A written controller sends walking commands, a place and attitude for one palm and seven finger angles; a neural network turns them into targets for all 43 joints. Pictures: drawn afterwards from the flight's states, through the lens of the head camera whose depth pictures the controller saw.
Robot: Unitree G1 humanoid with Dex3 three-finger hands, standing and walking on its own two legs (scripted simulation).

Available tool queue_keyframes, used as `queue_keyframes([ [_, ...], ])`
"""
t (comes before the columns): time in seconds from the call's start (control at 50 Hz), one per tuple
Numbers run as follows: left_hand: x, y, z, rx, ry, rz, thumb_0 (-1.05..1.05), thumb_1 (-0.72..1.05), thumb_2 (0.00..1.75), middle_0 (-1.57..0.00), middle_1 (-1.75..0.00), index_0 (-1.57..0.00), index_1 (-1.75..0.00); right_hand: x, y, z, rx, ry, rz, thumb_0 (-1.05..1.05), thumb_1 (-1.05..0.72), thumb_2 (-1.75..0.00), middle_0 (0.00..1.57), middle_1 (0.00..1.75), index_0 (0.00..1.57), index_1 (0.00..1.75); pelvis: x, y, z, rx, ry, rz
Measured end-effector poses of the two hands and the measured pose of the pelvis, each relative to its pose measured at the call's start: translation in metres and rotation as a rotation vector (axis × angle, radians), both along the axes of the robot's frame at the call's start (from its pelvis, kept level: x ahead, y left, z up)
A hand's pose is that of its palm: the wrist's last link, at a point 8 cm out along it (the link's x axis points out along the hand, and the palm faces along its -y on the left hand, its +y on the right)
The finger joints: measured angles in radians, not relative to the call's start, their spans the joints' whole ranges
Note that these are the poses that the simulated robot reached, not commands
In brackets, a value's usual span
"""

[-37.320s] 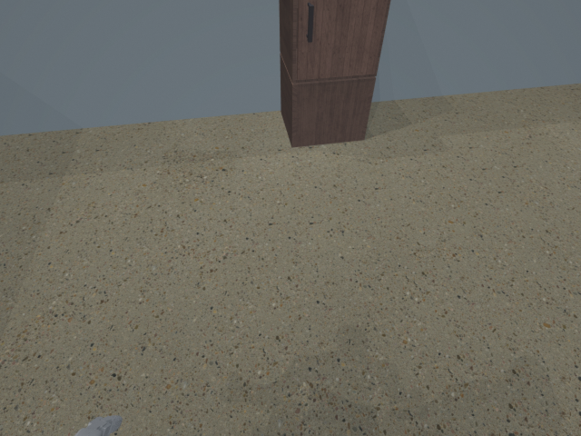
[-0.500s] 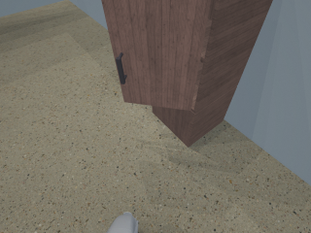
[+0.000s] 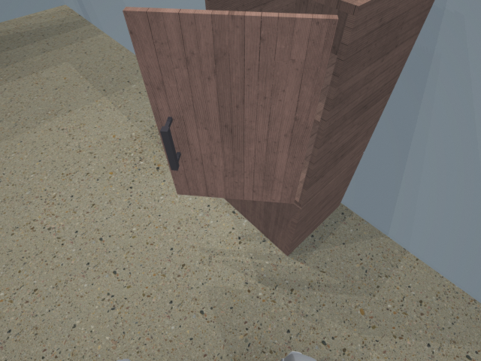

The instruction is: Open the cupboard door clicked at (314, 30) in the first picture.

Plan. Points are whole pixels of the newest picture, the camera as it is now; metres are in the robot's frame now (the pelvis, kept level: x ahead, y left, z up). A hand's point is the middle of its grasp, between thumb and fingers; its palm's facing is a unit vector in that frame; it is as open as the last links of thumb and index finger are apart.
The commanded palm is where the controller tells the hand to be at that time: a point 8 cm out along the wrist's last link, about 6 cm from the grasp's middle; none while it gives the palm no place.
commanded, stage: come to a stop and stand still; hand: left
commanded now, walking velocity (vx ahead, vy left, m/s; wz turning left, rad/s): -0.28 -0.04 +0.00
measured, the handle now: (172, 144) +0.63 +0.22 -0.08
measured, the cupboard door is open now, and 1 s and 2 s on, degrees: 41 41 41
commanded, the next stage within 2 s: look again from close up in 1.96 s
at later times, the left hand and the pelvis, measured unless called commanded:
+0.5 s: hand out of the picture +0.08 +0.22 -0.19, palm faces +0.07 -0.98 -0.19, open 7.3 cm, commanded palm none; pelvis +0.02 +0.03 -0.01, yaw +1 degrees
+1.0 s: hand out of the picture +0.02 +0.16 -0.18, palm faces +0.02 -0.98 -0.20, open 7.3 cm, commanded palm none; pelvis +0.01 -0.02 +0.00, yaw +1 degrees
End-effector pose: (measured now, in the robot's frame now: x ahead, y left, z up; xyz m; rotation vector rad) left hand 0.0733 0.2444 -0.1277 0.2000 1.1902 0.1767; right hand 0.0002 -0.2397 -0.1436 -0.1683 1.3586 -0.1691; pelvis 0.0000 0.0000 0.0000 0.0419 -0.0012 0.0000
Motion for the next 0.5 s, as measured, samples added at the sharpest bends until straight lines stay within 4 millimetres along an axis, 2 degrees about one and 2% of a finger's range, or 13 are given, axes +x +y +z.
queue_keyframes([
  [0.08,0.05,-0.009,0.002,0.027,-0.066,-0.046,0.0,0.93,0.9,-0.19,-0.3,-0.2,-0.3,-0.015,-0.003,-0.014,0.028,0.102,-0.049,-0.01,-0.92,-0.9,0.2,0.3,0.2,0.3,0.025,-0.011,-0.008,-0.001,-0.003,-0.007],
  [0.12,0.062,-0.018,0.003,0.024,-0.067,-0.066,0.0,0.92,0.9,-0.19,-0.3,-0.2,-0.3,-0.014,-0.002,-0.014,0.039,0.133,-0.071,0.0,-0.92,-0.9,0.2,0.3,0.2,0.3,0.032,-0.013,-0.007,-0.015,-0.005,0.005],
  [0.18,0.068,-0.028,0.003,0.009,-0.051,-0.073,0.0,0.92,0.9,-0.19,-0.3,-0.2,-0.3,-0.006,0.003,-0.01,0.048,0.149,-0.084,0.0,-0.91,-0.9,0.2,0.3,0.2,0.3,0.038,-0.015,-0.002,-0.01,-0.005,0.013],
  [0.28,0.057,-0.033,-0.004,-0.036,-0.012,-0.04,0.0,0.91,0.9,-0.2,-0.3,-0.21,-0.3,0.02,0.011,-0.004,0.049,0.113,-0.065,0.0,-0.91,-0.9,0.2,0.3,0.2,0.3,0.036,-0.008,0.002,-0.005,-0.013,0.017],
  [0.4,0.032,-0.001,-0.02,-0.048,0.017,0.014,-0.01,0.93,0.9,-0.2,-0.3,-0.21,-0.3,0.047,0.026,-0.001,0.007,0.012,-0.03,0.0,-0.91,-0.9,0.2,0.3,0.2,0.3,0.027,0.015,-0.006,-0.037,-0.022,0.02],
  [0.44,0.02,0.011,-0.028,-0.056,0.041,0.036,-0.01,0.92,0.9,-0.2,-0.3,-0.21,-0.3,0.051,0.033,0.0,-0.01,-0.016,-0.017,0.0,-0.91,-0.9,0.2,0.3,0.2,0.3,0.025,0.022,-0.009,-0.045,-0.025,0.023],
  [0.5,-0.001,0.024,-0.028,-0.059,0.086,0.06,0.0,0.92,0.9,-0.2,-0.3,-0.21,-0.3,0.053,0.042,0.008,-0.026,-0.033,0.008,0.0,-0.91,-0.9,0.2,0.3,0.2,0.3,0.023,0.029,-0.005,-0.044,-0.018,0.018],
])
